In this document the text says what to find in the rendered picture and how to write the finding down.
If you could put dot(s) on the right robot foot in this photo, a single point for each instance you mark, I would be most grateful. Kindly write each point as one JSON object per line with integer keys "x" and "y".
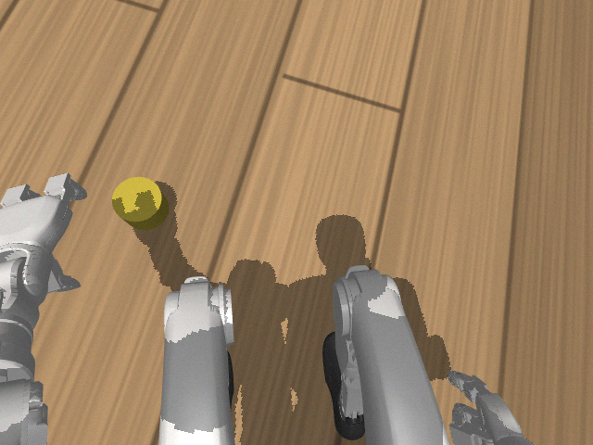
{"x": 348, "y": 428}

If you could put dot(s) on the left robot hand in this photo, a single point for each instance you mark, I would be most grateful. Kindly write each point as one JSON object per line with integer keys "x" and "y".
{"x": 41, "y": 221}

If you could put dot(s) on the left robot arm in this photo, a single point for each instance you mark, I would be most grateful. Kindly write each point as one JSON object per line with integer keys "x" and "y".
{"x": 24, "y": 276}

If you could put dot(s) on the tin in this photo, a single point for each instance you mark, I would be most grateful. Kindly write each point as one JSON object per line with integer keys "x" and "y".
{"x": 140, "y": 203}

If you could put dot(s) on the right robot hand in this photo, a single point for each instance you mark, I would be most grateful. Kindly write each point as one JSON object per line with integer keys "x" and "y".
{"x": 493, "y": 420}

